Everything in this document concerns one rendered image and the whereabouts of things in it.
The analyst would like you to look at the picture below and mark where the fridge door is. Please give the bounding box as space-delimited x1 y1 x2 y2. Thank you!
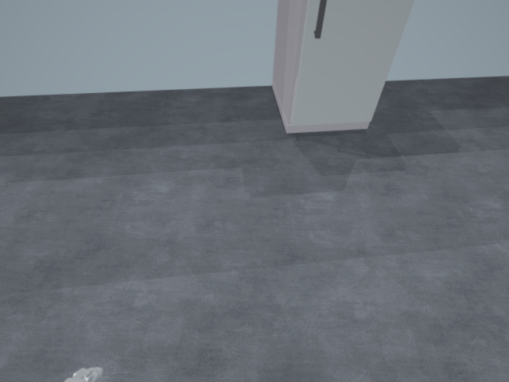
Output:
291 0 414 126

